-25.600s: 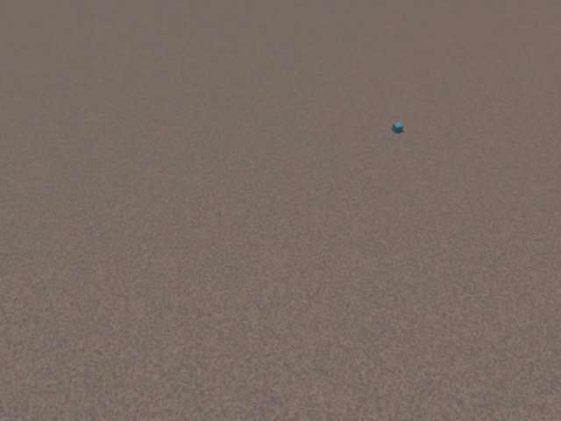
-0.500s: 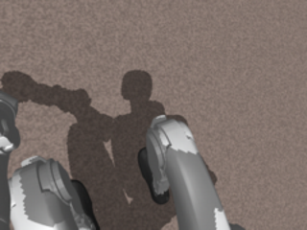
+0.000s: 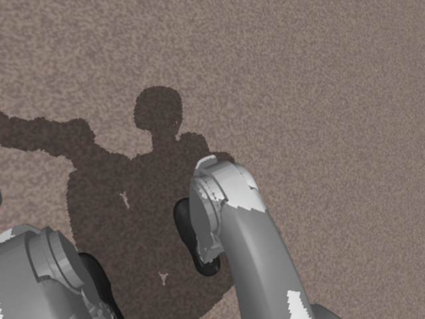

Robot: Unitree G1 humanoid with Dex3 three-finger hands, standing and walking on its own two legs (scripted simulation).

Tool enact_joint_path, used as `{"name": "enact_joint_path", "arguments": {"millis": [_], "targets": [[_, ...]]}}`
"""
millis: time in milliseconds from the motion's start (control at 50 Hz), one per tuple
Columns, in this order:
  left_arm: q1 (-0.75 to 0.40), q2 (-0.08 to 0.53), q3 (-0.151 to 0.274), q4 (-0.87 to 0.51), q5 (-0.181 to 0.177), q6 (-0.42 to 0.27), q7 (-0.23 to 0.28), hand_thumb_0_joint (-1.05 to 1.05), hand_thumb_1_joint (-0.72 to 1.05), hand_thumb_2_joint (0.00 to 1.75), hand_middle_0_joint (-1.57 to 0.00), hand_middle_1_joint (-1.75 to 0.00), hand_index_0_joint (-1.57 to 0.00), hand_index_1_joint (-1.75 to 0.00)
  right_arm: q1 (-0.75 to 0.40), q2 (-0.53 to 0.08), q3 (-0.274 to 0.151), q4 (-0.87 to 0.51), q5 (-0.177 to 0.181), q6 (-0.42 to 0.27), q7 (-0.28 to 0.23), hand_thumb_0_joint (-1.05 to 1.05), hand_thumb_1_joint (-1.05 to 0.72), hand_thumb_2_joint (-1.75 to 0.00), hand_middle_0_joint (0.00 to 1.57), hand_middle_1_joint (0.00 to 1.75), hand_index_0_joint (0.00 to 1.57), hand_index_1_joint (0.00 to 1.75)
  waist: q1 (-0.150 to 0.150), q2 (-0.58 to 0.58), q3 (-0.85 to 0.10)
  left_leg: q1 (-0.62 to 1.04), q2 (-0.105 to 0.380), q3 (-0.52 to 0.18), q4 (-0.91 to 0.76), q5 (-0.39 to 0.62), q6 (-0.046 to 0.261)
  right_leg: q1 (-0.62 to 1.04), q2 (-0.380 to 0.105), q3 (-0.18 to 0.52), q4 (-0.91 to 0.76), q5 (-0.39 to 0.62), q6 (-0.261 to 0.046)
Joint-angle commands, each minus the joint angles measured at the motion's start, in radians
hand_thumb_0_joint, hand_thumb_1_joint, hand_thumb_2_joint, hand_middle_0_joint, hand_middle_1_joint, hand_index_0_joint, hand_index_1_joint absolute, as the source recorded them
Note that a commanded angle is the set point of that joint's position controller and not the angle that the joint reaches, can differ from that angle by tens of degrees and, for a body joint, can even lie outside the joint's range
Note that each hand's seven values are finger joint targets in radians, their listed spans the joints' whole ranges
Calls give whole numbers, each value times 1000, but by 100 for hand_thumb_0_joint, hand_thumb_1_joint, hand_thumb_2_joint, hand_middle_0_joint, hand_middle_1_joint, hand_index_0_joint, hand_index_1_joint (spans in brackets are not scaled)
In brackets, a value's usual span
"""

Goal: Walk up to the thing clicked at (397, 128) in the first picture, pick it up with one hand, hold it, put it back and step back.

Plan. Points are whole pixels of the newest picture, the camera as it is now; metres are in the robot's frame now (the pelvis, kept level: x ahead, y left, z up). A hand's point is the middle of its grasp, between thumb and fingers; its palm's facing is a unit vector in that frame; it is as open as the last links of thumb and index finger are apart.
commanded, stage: rest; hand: left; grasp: from above
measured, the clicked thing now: out of the picture +0.47 +0.32 -0.26
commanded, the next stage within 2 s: open in 0.74 s
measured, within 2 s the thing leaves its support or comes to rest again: rests again in 0.82 s
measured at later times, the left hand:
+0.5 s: hand out of the picture +0.46 +0.30 -0.25, palm faces -0.24 -0.36 -0.90, open 7.2 cm
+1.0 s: hand out of the picture +0.46 +0.30 -0.26, palm faces -0.23 -0.37 -0.90, open 7.5 cm
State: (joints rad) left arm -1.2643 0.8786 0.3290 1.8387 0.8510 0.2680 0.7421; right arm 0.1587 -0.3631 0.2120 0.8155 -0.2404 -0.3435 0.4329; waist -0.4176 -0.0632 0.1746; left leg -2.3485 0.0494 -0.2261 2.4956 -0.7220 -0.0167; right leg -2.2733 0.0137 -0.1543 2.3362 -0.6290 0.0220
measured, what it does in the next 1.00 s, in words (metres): stands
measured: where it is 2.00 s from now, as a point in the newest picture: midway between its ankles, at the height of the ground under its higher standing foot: (155, 277)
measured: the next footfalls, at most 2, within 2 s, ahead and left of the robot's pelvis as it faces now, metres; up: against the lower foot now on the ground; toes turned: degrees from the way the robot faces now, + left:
none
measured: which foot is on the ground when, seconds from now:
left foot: down 0.00-1.00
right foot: down 0.00-1.00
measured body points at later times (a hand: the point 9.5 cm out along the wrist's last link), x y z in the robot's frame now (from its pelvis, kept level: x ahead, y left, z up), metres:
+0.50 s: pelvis +0.00 +0.00 +0.00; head +0.30 +0.09 +0.32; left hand +0.47 +0.31 -0.20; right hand -0.02 -0.24 -0.05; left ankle +0.06 +0.13 -0.28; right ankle +0.12 -0.11 -0.28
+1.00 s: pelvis -0.01 +0.00 +0.01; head +0.31 +0.09 +0.31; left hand +0.47 +0.31 -0.21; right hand -0.03 -0.23 -0.04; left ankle +0.06 +0.13 -0.28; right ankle +0.12 -0.11 -0.28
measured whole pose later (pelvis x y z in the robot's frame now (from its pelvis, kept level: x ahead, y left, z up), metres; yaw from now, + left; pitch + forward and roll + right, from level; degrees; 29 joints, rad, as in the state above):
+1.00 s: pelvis -0.01 +0.00 +0.01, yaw -2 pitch +29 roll -14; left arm -1.29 1.00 0.27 1.84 0.78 0.27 0.77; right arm 0.14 -0.39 0.33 0.73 -0.24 -0.39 0.42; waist -0.47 -0.13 0.28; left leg -2.32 0.05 -0.27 2.50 -0.72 -0.01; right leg -2.22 0.03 -0.19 2.30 -0.61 0.04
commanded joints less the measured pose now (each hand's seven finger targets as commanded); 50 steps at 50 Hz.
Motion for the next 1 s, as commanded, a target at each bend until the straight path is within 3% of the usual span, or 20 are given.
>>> {"name": "enact_joint_path", "arguments": {"millis": [0, 40, 160, 180, 200, 260, 280, 400, 440, 760, 800, 820, 880, 920, 980], "targets": [[-272, 189, -32, -91, 8, -7, 46, 0, 70, 40, -101, -57, -108, -50, 259, -305, -63, 41, 3, 0, 3, 0, -90, -90, 20, 30, 20, 30, -55, 458, -690, 454, 9, 97, -239, 235, 21, 439, 44, -88, -217, 246, -36], [-261, 168, -49, -74, 2, -6, 44, 0, 71, 38, -100, -60, -108, -51, 256, -305, -56, 36, -2, -1, 3, 0, -90, -90, 20, 30, 20, 30, -74, 429, -671, 447, 7, 95, -237, 234, 22, 448, 47, -90, -221, 253, -32], [-277, 212, -47, -102, -4, -9, 53, 0, 73, 38, -102, -57, -110, -49, 255, -323, -41, 33, -1, -14, 6, 0, -90, -90, 20, 30, 20, 30, -73, 482, -681, 507, 14, 74, -251, 246, 13, 442, 46, -99, -209, 263, -37], [-277, 199, -58, -90, -4, -8, 50, 0, 74, 37, -102, -58, -110, -49, 252, -325, -39, 31, -4, -17, 9, 0, -90, -90, 20, 30, 20, 30, -85, 486, -654, 496, 11, 76, -252, 227, 13, 430, 44, -102, -207, 247, -38], [-284, 230, -39, -109, -6, -12, 57, 0, 72, 37, -99, -59, -108, -50, 257, -335, -42, 31, 3, -18, 6, 0, -90, -90, 20, 30, 20, 30, -73, 493, -670, 501, 16, 73, -256, 228, 13, 446, 48, -100, -216, 250, -37], [-268, 225, -49, -76, 0, -7, 66, 0, 71, 39, -100, -60, -108, -52, 250, -333, -34, 28, -3, -18, 6, 0, -90, -90, 20, 30, 20, 30, -80, 476, -640, 474, 14, 77, -252, 218, 15, 453, 46, -99, -218, 245, -36], [-275, 242, -33, -102, 2, -8, 68, 0, 73, 39, -101, -59, -109, -51, 257, -328, -32, 18, 1, -18, 8, 0, -90, -90, 20, 30, 20, 30, -75, 488, -663, 497, 15, 75, -252, 241, 14, 459, 47, -101, -218, 259, -36], [-268, 224, -62, -79, -23, -2, 68, 0, 77, 39, -103, -61, -112, -52, 238, -330, -11, 8, -8, -24, 6, 0, -90, -90, 20, 30, 20, 30, -103, 461, -619, 473, 13, 76, -238, 230, 16, 464, 48, -103, -221, 261, -30], [-275, 256, -42, -91, -21, -6, 73, 0, 76, 37, -102, -58, -111, -50, 252, -340, -9, 3, -4, -27, 6, 0, -90, -90, 20, 30, 20, 30, -102, 472, -639, 492, 16, 67, -249, 240, 14, 473, 48, -106, -225, 267, -31], [-281, 289, -71, -79, -38, -2, 75, 0, 72, 35, -101, -55, -108, -47, 227, -356, 27, -25, -1, -35, -7, 0, -90, -90, 20, 30, 20, 30, -126, 494, -587, 507, 26, 42, -258, 212, 8, 464, 51, -124, -226, 252, -31], [-273, 267, -93, -83, -49, 0, 71, 0, 75, 36, -102, -56, -110, -48, 218, -356, 36, -33, -8, -38, -6, 0, -90, -90, 20, 30, 20, 30, -135, 488, -558, 496, 22, 49, -244, 215, 11, 467, 49, -123, -225, 258, -29], [-268, 284, -85, -72, -49, -2, 75, 0, 73, 37, -102, -55, -110, -48, 230, -369, 32, -38, -5, -37, -9, 0, -90, -90, 20, 30, 20, 30, -139, 459, -583, 481, 24, 50, -246, 214, 16, 508, 58, -119, -241, 261, -24], [-267, 294, -83, -89, -65, -1, 70, 0, 49, 35, -78, -63, -86, -54, 223, -361, 41, -38, -3, -39, -11, 0, -90, -90, 20, 30, 20, 30, -129, 477, -573, 485, 25, 47, -250, 216, 11, 502, 55, -120, -233, 262, -25], [-272, 307, -80, -95, -55, -1, 72, 0, 33, 36, -64, -64, -72, -56, 218, -365, 43, -47, 4, -44, -11, 0, -90, -90, 20, 30, 20, 30, -123, 487, -585, 505, 29, 36, -252, 228, 9, 491, 51, -124, -230, 271, -26], [-266, 312, -86, -98, -58, 2, 67, 0, 12, 45, -58, -66, -63, -61, 228, -364, 47, -50, -2, -40, -14, 0, -90, -90, 20, 30, 20, 30, -133, 463, -584, 471, 25, 50, -245, 229, 16, 534, 59, -119, -243, 276, -21]]}}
